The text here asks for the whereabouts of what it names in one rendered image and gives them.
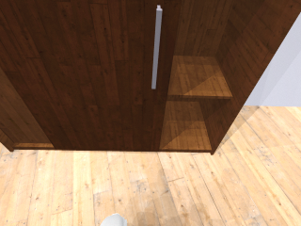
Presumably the robot left thigh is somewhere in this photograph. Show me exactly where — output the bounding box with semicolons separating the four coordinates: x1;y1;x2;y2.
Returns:
100;215;127;226

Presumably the handle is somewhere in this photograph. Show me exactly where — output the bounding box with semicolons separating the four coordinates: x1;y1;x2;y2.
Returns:
151;5;163;89

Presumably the wardrobe door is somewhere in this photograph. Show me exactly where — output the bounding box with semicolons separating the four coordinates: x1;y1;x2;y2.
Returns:
0;68;51;143
0;0;182;152

